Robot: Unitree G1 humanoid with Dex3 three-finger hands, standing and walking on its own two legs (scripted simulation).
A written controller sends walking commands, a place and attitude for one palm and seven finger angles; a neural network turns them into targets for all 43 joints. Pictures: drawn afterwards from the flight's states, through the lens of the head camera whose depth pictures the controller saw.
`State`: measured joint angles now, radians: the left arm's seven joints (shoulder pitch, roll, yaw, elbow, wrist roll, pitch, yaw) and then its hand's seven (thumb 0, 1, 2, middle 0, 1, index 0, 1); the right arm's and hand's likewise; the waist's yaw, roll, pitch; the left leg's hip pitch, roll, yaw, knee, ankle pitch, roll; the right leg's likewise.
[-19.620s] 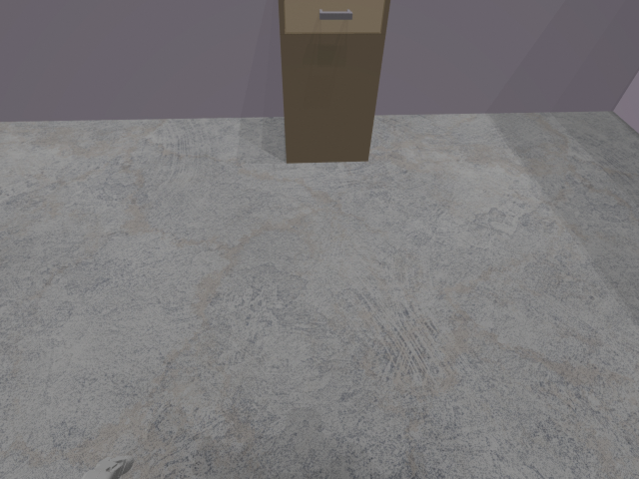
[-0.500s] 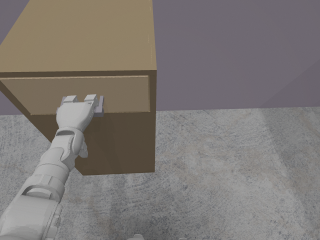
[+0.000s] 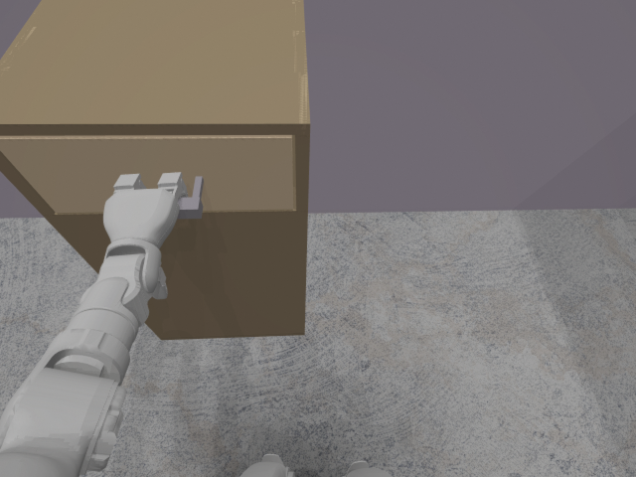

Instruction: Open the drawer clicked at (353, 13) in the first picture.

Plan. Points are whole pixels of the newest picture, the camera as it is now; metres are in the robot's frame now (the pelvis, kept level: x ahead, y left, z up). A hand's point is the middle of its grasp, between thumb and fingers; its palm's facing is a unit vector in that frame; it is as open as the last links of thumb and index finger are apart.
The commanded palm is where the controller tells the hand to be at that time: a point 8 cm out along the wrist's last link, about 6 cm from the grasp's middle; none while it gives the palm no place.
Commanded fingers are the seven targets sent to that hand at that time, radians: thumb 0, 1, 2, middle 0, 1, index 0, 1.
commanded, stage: lower the fingers behind the handle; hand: left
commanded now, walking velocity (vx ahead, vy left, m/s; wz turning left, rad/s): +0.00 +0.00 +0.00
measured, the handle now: (158, 196) +0.49 +0.23 +0.02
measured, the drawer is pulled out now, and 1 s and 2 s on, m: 0.00 0.00 0.06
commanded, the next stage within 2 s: close the thumb around the handle in 0.24 s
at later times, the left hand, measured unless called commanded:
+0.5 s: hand (162, 239) +0.43 +0.22 -0.01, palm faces -0.02 -0.03 -1.00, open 13.2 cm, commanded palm +0.41 +0.22 +0.04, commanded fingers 0.00 0.00 0.52 -0.34 -1.25 -0.34 -1.25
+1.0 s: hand (162, 236) +0.44 +0.22 -0.01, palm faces -0.03 -0.01 -1.00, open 5.5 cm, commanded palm +0.42 +0.21 +0.04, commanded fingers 0.00 0.90 0.90 -0.40 -1.35 -0.40 -1.35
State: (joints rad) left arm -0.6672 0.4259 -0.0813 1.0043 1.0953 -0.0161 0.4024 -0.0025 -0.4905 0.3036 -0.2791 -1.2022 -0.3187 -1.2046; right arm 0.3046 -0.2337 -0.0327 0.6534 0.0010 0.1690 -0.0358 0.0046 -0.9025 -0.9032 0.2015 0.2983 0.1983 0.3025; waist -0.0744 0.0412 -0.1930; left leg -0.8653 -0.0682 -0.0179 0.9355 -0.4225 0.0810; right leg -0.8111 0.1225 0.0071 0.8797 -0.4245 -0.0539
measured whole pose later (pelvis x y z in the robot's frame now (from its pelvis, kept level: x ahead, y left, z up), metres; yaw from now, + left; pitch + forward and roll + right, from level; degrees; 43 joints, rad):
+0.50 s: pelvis +0.00 +0.00 +0.00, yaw -1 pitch +20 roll -3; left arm -0.61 0.39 -0.08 0.96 1.10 -0.01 0.44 0.00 -0.39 0.35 -0.27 -1.21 -0.33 -1.22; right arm 0.31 -0.23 -0.04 0.67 0.00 0.18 -0.02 0.01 -0.90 -0.90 0.20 0.30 0.20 0.30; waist -0.07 0.05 -0.20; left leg -0.85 -0.07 -0.01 0.93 -0.43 0.09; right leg -0.79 0.12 0.02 0.87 -0.43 -0.05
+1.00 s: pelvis +0.00 +0.00 +0.00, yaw +0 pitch +20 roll -2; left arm -0.65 0.40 -0.09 0.99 1.10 0.01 0.44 0.00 0.72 0.82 -0.36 -1.34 -0.41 -1.34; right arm 0.31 -0.23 -0.04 0.66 0.00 0.18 -0.03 0.01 -0.90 -0.90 0.20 0.30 0.20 0.30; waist -0.07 0.05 -0.20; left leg -0.86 -0.07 -0.01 0.93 -0.42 0.08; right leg -0.81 0.12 0.01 0.88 -0.43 -0.05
